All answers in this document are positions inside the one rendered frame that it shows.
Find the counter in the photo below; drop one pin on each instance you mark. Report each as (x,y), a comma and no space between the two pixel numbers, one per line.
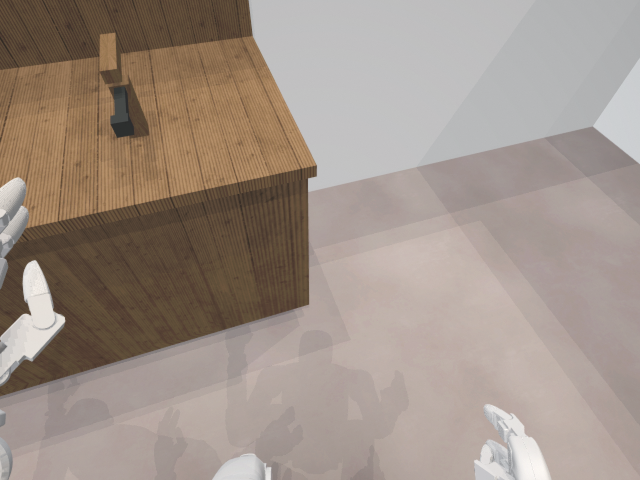
(195,224)

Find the left robot hand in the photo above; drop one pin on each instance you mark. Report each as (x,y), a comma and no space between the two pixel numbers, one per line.
(30,334)

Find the right robot hand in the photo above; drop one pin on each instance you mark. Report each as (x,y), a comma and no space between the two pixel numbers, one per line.
(522,460)

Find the robot left thigh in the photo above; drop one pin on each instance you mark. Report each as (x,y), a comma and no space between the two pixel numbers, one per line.
(244,468)

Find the tap lever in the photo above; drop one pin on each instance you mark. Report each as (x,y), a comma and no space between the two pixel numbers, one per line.
(121,122)

